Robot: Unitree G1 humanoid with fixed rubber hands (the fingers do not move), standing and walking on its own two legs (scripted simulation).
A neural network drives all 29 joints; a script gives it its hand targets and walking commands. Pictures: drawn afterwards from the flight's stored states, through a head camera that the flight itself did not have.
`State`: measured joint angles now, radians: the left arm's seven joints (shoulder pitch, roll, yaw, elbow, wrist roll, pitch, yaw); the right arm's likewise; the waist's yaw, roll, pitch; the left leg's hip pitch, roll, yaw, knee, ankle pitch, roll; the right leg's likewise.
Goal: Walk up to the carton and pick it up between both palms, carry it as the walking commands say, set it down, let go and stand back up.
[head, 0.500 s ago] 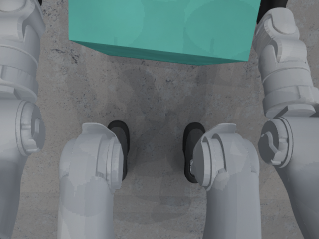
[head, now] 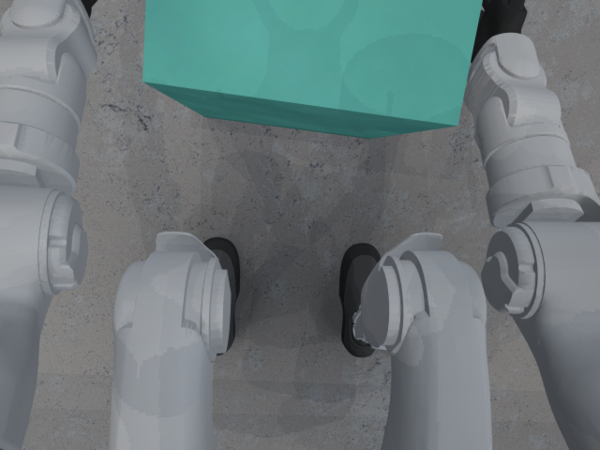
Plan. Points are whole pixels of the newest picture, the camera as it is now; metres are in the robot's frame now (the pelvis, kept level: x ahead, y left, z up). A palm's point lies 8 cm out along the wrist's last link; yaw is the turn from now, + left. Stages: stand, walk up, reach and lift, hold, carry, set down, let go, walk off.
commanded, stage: reach and lift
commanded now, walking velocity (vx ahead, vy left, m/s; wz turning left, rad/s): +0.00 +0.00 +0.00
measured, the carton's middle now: (304, 43) +0.54 +0.01 -0.23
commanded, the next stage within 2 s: none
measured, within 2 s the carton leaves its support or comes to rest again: leaves its support in 1.22 s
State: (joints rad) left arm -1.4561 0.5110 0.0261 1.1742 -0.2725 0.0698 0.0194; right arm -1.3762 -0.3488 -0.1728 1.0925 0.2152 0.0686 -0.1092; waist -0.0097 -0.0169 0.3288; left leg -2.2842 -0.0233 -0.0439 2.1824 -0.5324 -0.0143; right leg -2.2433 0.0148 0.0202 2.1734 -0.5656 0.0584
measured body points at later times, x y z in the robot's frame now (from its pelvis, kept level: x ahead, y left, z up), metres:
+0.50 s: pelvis +0.00 +0.00 +0.01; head +0.37 +0.02 +0.26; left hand +0.56 +0.19 -0.16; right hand +0.55 -0.18 -0.16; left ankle +0.12 +0.12 -0.34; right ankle +0.12 -0.13 -0.34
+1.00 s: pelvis +0.00 +0.00 +0.00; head +0.36 +0.02 +0.26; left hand +0.57 +0.19 -0.16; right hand +0.56 -0.17 -0.16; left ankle +0.12 +0.12 -0.34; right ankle +0.12 -0.13 -0.34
